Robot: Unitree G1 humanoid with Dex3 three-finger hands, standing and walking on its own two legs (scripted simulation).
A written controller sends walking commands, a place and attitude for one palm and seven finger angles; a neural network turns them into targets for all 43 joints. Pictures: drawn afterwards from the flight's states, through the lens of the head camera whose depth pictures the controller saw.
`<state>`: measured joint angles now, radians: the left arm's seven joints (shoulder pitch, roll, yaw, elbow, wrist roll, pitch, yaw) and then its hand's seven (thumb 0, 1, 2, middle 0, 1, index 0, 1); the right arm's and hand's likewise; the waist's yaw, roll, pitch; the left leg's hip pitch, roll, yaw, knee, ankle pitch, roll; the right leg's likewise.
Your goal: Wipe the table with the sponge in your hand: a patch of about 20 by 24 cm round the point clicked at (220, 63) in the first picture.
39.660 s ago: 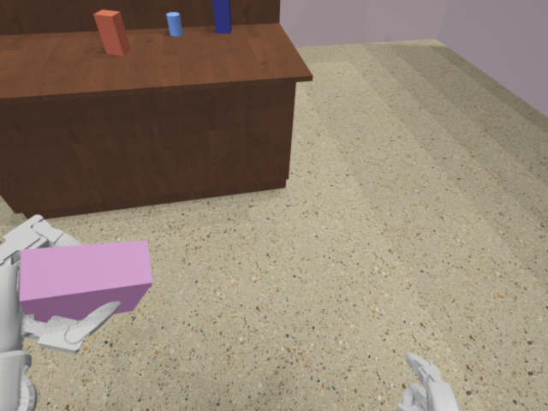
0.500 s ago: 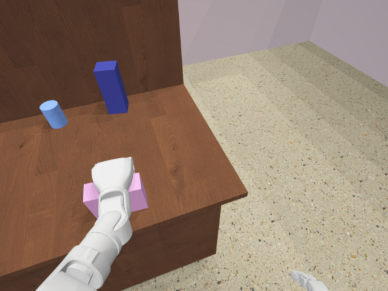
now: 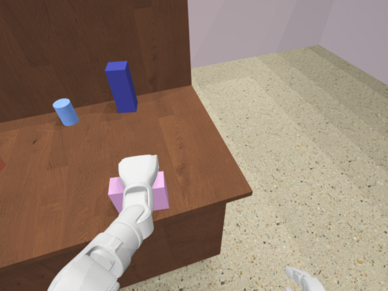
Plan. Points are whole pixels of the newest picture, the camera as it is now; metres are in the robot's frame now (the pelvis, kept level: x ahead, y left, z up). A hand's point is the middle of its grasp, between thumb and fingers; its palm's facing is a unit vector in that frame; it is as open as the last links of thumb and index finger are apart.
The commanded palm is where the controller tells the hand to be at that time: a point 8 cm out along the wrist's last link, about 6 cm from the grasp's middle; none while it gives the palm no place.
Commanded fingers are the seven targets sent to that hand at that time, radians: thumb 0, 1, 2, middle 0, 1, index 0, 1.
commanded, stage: slide across to the third lane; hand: left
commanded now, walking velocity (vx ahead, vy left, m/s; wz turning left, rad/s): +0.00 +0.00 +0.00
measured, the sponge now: (142, 197) +0.35 +0.17 -0.04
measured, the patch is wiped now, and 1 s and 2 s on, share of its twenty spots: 0.80 0.90 0.95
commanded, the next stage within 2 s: wipe forward along the third lane in 0.20 s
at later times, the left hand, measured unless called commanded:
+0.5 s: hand (159, 176) +0.38 +0.13 +0.01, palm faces -0.08 -0.01 -1.00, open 9.1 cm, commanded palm +0.37 +0.12 +0.04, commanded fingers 0.00 0.10 1.30 -1.20 -1.60 -1.20 -1.60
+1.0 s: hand (161, 161) +0.43 +0.13 +0.01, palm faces -0.09 +0.00 -1.00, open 9.1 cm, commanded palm +0.42 +0.14 +0.03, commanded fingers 0.00 0.10 1.30 -1.20 -1.60 -1.20 -1.60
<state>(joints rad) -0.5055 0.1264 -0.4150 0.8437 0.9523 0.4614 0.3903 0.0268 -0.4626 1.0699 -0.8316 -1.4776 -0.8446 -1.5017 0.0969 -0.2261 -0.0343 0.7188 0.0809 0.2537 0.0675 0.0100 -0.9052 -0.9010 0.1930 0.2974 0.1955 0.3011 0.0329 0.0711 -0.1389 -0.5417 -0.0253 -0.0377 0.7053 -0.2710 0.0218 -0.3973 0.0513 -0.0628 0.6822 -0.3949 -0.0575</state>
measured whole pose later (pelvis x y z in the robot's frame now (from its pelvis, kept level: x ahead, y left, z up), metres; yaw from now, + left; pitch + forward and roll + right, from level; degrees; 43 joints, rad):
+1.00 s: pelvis -0.01 -0.02 -0.01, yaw -2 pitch +14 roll -1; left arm -0.87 0.17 -0.20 1.24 0.97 0.46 0.42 0.01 -0.52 1.08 -0.90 -1.42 -0.90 -1.45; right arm 0.19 -0.24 -0.02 0.78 0.05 0.21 0.03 0.01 -0.91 -0.90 0.19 0.30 0.20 0.30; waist -0.09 0.06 -0.18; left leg -0.76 0.02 -0.03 0.79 -0.28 0.00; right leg -0.63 0.10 -0.06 0.78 -0.40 -0.09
